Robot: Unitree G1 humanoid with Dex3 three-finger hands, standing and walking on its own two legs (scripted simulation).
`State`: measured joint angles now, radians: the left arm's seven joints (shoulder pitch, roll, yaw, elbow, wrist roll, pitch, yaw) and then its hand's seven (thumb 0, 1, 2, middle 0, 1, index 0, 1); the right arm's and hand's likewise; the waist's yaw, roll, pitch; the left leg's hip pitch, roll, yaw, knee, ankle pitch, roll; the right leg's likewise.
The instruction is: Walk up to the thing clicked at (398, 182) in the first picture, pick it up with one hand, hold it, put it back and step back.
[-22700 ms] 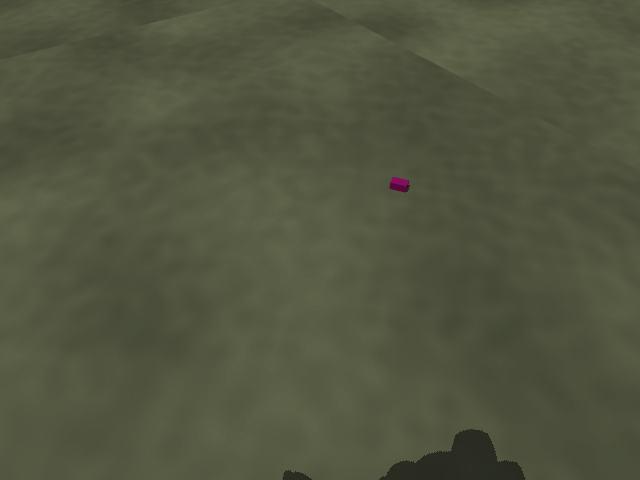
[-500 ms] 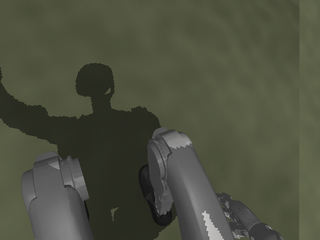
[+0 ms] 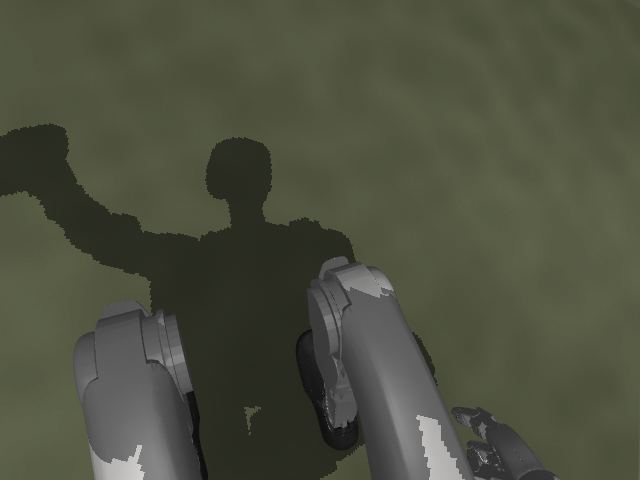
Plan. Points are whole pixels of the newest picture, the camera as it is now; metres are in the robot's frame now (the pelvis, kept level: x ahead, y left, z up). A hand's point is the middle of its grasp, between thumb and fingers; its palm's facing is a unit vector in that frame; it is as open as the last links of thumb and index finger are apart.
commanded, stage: lift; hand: left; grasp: from above
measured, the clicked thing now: out of the picture +0.48 +0.36 -0.19
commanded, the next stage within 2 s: hold in 1.60 s
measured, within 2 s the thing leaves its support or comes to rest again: neither
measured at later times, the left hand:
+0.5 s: hand out of the picture +0.41 +0.35 -0.03, palm faces -0.45 -0.13 -0.88, open 7.3 cm
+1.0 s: hand out of the picture +0.34 +0.31 +0.19, palm faces -0.42 -0.15 -0.90, open 7.3 cm
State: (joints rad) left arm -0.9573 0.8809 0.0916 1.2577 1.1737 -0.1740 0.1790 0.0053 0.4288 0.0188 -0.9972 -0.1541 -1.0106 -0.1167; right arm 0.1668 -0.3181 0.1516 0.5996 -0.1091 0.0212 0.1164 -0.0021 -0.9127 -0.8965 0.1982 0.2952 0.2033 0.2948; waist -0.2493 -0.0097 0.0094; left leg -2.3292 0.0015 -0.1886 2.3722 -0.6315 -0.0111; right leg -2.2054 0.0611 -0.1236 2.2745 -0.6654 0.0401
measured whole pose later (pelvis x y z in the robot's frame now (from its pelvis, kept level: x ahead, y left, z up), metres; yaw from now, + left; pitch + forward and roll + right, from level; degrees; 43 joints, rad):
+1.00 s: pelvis +0.02 +0.00 +0.26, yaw +9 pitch +23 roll -4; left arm -0.38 0.53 -0.08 0.71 0.98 -0.03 0.06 0.00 0.45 0.04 -0.94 -0.23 -0.97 -0.19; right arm 0.17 -0.24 0.00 0.69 0.04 0.04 -0.04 0.00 -0.90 -0.89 0.20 0.30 0.20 0.30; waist -0.08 0.05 -0.16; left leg -1.37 0.02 -0.06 1.50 -0.53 0.00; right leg -1.30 0.03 -0.03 1.45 -0.55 0.02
